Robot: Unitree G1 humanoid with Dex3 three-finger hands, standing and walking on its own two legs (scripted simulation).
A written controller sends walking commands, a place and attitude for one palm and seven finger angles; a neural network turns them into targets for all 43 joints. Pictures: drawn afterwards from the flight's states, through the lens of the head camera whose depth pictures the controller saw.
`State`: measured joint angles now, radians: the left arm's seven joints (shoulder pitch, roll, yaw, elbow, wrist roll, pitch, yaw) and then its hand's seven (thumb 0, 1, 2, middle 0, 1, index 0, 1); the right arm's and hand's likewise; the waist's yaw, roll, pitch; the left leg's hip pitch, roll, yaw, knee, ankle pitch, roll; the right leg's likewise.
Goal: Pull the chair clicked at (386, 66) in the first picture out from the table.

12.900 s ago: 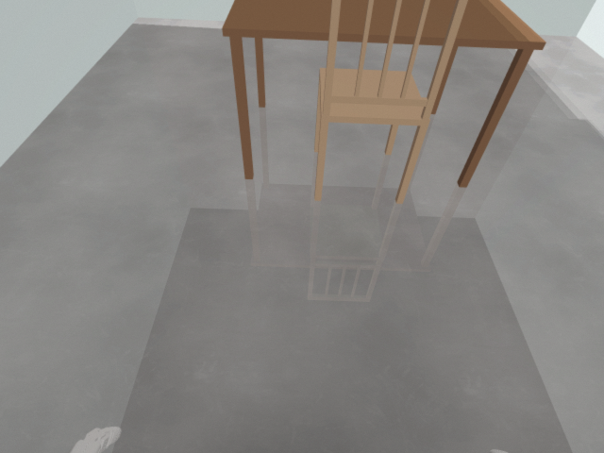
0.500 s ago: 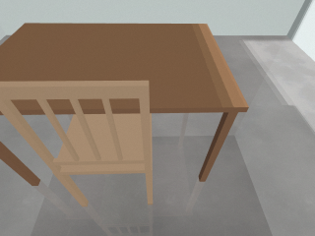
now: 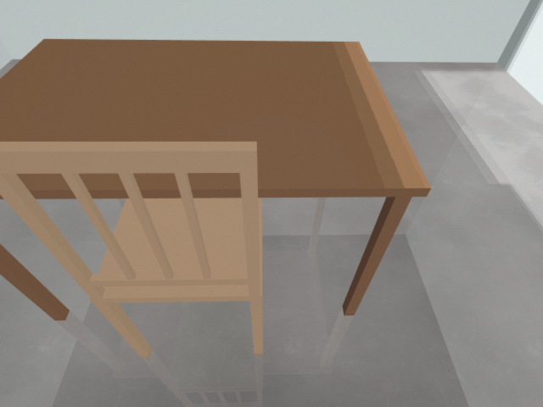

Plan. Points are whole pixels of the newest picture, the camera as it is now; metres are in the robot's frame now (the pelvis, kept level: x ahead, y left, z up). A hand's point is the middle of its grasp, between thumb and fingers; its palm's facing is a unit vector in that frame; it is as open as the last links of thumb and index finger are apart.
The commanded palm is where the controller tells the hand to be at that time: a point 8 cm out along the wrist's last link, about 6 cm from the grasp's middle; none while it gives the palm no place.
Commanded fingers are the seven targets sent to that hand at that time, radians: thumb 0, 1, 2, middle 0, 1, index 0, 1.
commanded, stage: look again from close up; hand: left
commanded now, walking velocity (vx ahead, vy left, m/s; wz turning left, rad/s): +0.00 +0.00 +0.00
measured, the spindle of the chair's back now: (151, 233) +0.43 +0.27 -0.05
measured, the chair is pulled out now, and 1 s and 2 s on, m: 0.00 0.00 0.00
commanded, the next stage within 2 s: come to a stop and stand still in 0.18 s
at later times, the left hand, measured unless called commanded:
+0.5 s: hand out of the picture -0.01 +0.17 -0.18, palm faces +0.02 -0.98 -0.19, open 7.3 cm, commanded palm none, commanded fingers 0.00 0.90 0.90 -0.20 -0.30 -0.20 -0.30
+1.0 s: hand out of the picture +0.02 +0.19 -0.18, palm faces +0.02 -0.98 -0.20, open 7.3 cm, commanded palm none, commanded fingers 0.00 0.90 0.90 -0.20 -0.30 -0.20 -0.30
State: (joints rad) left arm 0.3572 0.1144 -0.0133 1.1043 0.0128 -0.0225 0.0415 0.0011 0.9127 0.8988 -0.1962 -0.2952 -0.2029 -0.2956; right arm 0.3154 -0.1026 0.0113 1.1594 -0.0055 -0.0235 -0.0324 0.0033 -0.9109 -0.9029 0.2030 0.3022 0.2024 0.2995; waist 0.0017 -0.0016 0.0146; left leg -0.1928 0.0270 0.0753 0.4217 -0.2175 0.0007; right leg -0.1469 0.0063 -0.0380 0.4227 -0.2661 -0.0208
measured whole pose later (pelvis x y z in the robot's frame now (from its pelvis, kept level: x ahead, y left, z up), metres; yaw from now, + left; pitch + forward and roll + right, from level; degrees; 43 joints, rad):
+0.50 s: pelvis +0.00 +0.01 -0.01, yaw +1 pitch +0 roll -1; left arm 0.34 0.12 -0.02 1.08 0.01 -0.02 0.04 0.00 0.91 0.90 -0.20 -0.30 -0.20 -0.30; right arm 0.32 -0.15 0.00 1.07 -0.02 -0.01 -0.02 0.01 -0.92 -0.90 0.20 0.30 0.20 0.30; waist -0.02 0.04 0.01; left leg -0.27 0.03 0.05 0.56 -0.29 0.01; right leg -0.20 0.01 -0.05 0.52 -0.32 -0.01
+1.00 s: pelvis +0.01 +0.02 -0.01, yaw +0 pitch -1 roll +0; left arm 0.28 0.16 -0.01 1.06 0.01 0.00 0.04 0.00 0.91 0.90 -0.20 -0.30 -0.20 -0.30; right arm 0.27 -0.16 0.01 1.09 -0.01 -0.02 -0.02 0.01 -0.92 -0.90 0.20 0.30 0.20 0.30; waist 0.00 -0.01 0.03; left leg -0.21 0.00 0.08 0.50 -0.28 0.03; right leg -0.16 -0.02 -0.03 0.50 -0.32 0.01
